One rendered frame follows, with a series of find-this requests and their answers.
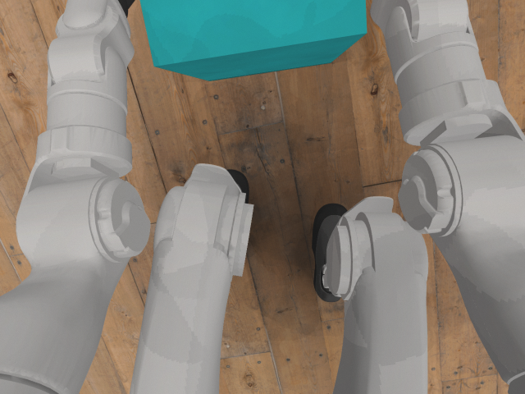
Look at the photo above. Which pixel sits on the robot left upper arm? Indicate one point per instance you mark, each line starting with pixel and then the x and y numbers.
pixel 78 237

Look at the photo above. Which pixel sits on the left robot forearm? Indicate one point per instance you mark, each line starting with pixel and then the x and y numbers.
pixel 86 97

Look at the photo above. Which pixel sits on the carton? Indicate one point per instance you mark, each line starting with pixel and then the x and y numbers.
pixel 222 39

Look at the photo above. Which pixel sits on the right robot thigh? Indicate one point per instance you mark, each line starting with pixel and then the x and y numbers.
pixel 385 332

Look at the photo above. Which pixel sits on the right robot foot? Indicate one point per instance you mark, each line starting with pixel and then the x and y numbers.
pixel 324 223

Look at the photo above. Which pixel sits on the right robot forearm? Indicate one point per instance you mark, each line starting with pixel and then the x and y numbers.
pixel 442 86

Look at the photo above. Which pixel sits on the left robot hand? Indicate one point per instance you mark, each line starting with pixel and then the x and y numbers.
pixel 125 4

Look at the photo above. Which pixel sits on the robot right upper arm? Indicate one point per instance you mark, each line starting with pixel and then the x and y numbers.
pixel 469 196

